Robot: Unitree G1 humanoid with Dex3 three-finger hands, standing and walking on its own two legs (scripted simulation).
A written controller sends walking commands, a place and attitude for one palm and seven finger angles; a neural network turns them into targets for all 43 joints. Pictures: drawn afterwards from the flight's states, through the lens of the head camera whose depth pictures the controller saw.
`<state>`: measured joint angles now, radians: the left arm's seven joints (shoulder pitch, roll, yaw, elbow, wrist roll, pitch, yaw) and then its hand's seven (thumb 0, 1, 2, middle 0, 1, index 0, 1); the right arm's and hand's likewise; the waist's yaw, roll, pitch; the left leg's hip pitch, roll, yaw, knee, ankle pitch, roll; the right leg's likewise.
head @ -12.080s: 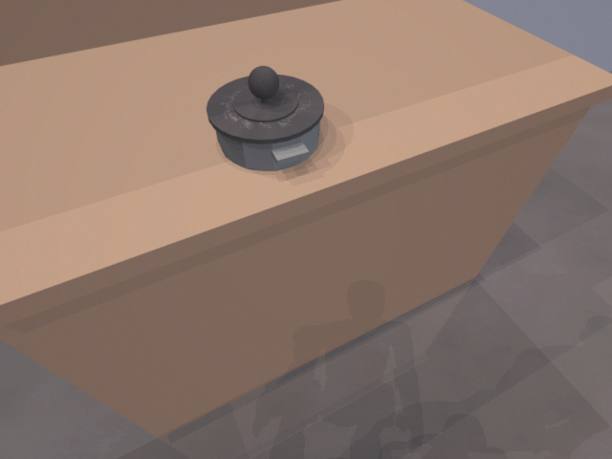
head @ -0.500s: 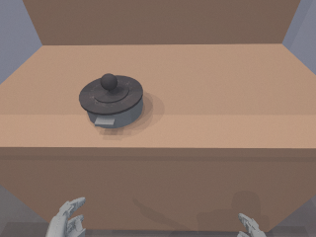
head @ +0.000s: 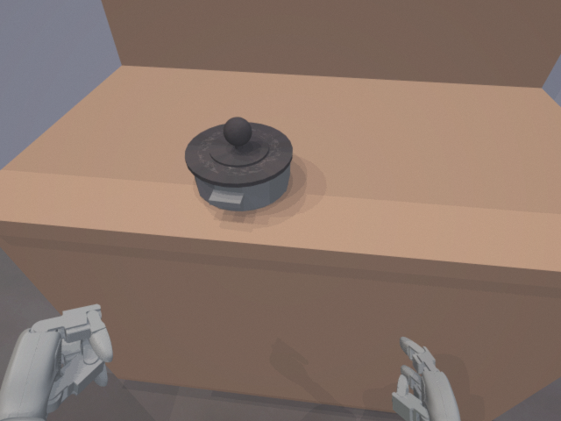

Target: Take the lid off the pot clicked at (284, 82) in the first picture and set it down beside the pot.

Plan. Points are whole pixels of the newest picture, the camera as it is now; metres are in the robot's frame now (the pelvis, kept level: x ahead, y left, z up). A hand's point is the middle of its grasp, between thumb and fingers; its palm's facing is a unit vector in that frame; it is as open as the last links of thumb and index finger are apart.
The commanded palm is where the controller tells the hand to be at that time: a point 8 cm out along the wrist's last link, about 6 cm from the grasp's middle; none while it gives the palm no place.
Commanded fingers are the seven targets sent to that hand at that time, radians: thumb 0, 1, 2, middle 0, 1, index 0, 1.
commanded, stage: raise the hand higher, near the body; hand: left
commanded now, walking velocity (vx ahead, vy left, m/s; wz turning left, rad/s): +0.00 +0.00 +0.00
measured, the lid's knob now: (237, 131) +0.51 +0.15 +0.17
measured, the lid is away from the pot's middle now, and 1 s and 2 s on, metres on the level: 0.00 0.00 0.00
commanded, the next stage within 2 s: reach forward and open the fingers in 0.78 s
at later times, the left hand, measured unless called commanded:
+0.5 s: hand (79, 312) +0.17 +0.23 +0.17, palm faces +0.35 -0.84 -0.41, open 3.1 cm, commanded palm +0.11 +0.27 +0.19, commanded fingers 0.00 0.90 0.90 -1.30 -1.50 -1.30 -1.50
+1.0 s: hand (81, 256) +0.20 +0.23 +0.22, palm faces +0.45 -0.56 -0.69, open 3.1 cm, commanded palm +0.15 +0.26 +0.24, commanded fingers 0.00 0.73 1.05 -1.27 -1.25 -1.27 -1.25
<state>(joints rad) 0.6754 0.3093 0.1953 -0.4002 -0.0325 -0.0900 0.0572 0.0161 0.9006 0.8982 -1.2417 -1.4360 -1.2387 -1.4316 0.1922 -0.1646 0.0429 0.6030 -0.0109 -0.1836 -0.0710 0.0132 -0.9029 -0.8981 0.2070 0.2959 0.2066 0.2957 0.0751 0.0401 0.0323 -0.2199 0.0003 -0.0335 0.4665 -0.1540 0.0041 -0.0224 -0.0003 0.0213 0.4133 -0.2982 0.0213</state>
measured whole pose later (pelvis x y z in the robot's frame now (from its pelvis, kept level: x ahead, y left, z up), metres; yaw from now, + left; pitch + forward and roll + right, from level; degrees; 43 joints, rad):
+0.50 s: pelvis +0.00 +0.00 +0.00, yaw -1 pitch -7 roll -1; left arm 0.59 0.35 0.29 -0.56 -0.04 -0.14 0.07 0.02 0.89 0.90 -1.30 -1.50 -1.30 -1.50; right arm 0.17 -0.20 0.02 0.61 -0.01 -0.22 -0.07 0.01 -0.90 -0.90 0.21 0.30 0.21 0.30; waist 0.08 0.04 0.05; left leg -0.18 0.01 -0.01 0.45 -0.15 0.01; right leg 0.01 0.00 0.04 0.39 -0.28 0.02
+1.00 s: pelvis +0.00 +0.00 +0.00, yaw -1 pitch -5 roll -1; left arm 0.38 0.47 0.31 -0.65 0.27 0.00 0.10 0.01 0.87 0.92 -1.30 -1.47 -1.30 -1.46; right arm 0.15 -0.24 0.03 0.60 -0.03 -0.08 -0.03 0.01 -0.90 -0.90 0.21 0.30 0.21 0.30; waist 0.09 0.07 0.05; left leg -0.23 0.01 -0.02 0.47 -0.15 0.00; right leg -0.05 0.00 0.03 0.45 -0.31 0.02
